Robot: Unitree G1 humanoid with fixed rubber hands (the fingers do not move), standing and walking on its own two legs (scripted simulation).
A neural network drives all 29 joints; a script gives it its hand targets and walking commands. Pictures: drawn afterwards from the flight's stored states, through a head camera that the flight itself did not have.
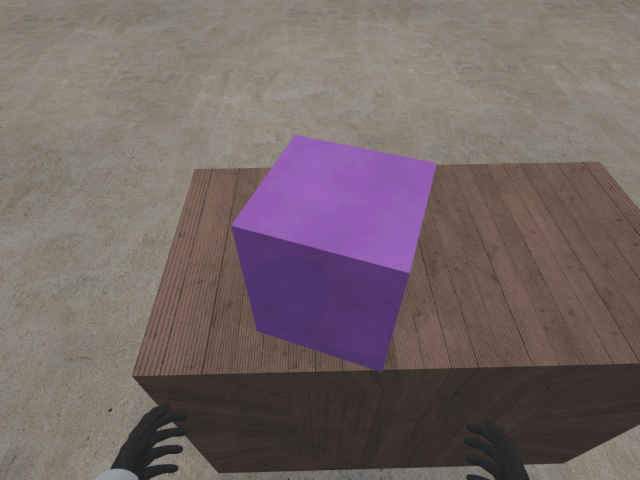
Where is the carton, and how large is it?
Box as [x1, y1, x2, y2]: [231, 135, 436, 371]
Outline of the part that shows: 294,135 231,225 257,330 381,371 408,277 436,163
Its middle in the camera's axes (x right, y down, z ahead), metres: +0.03 +0.02 +0.59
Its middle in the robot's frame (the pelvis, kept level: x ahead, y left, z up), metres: +0.43 +0.01 +0.02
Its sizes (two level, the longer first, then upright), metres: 0.210 0.200 0.250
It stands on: a pedestal, 0.67 m high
